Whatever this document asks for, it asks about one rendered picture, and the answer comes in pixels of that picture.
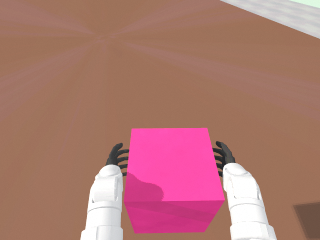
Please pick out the carton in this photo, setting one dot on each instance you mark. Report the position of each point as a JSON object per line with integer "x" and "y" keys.
{"x": 172, "y": 181}

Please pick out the left robot forearm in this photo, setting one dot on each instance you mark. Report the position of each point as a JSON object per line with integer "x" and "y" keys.
{"x": 105, "y": 206}

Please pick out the right robot hand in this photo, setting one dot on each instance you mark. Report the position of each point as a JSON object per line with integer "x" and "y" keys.
{"x": 226, "y": 156}

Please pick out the right robot forearm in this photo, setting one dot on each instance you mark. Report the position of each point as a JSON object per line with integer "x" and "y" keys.
{"x": 247, "y": 210}

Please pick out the left robot hand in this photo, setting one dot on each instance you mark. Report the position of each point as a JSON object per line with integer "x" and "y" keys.
{"x": 113, "y": 157}

